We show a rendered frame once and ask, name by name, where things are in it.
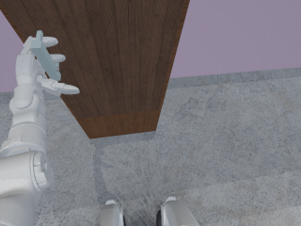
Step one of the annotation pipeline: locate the cupboard door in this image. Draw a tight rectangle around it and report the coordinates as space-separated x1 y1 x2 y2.
0 0 184 119

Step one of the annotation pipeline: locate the robot left shin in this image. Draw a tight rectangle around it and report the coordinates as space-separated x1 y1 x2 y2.
105 200 116 205

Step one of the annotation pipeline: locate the left robot forearm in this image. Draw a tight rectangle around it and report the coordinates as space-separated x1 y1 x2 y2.
0 85 47 158

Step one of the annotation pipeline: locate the handle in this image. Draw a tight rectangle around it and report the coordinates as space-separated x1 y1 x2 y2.
30 30 61 81

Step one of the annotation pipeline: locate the robot left hand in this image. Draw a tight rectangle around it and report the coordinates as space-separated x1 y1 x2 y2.
15 36 80 96

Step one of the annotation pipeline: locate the robot left upper arm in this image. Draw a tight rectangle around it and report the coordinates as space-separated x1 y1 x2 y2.
0 150 54 226

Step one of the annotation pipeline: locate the left robot thigh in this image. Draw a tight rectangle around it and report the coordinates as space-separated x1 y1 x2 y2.
93 203 124 226

